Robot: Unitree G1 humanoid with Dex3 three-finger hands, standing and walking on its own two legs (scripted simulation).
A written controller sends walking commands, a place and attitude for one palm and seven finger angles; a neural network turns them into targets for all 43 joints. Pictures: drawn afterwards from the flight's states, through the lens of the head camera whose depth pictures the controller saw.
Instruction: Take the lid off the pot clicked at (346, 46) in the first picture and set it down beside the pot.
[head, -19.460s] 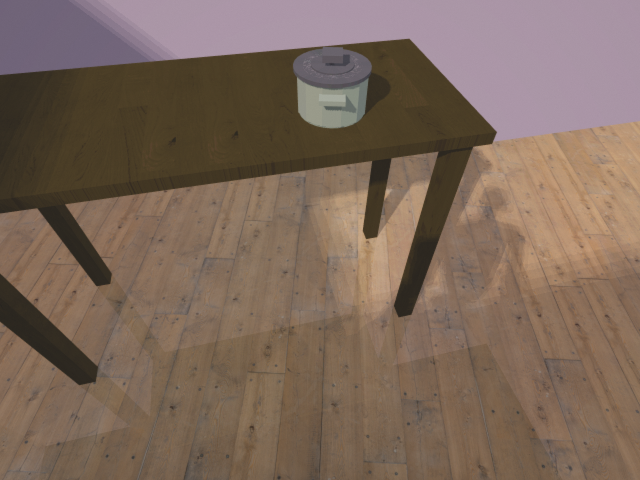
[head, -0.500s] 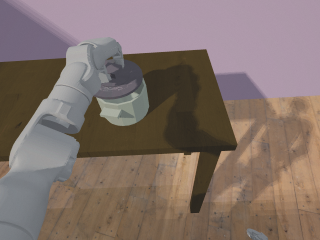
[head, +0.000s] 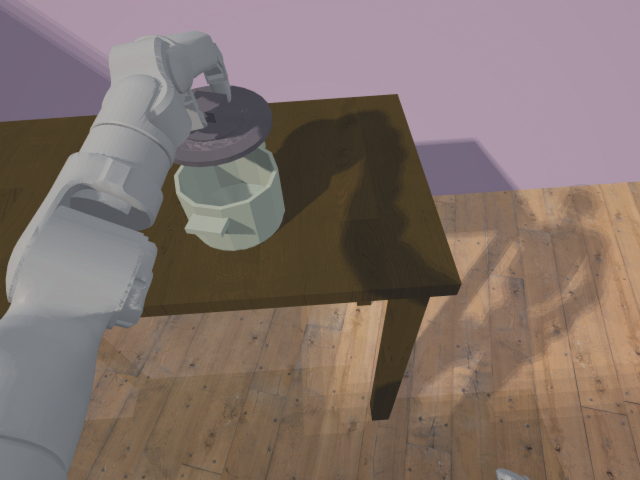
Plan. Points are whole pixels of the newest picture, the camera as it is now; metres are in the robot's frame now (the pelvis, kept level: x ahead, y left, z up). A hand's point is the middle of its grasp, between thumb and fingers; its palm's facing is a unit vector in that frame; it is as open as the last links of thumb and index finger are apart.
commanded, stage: lift the lid straight up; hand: left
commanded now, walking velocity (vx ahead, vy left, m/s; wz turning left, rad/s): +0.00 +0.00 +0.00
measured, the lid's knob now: (206, 106) +0.52 +0.12 +0.21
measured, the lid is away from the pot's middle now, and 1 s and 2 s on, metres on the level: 0.01 0.01 0.13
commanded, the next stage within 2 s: move the lid sideways beside the pot in 0.96 s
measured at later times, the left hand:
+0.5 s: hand (172, 77) +0.49 +0.14 +0.27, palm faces -0.24 -0.11 -0.96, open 7.7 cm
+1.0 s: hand (175, 53) +0.48 +0.12 +0.29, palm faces -0.20 -0.10 -0.98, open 7.7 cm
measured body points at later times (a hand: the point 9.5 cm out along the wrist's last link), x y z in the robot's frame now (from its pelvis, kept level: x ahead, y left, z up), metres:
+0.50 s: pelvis +0.01 +0.00 +0.00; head +0.04 -0.02 +0.45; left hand +0.50 +0.14 +0.32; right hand +0.12 -0.25 -0.13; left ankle +0.02 +0.10 -0.74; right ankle -0.03 -0.12 -0.74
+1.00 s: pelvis -0.01 +0.01 +0.00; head +0.03 -0.02 +0.45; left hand +0.49 +0.13 +0.35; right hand +0.09 -0.25 -0.13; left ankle +0.02 +0.10 -0.74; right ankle -0.03 -0.12 -0.74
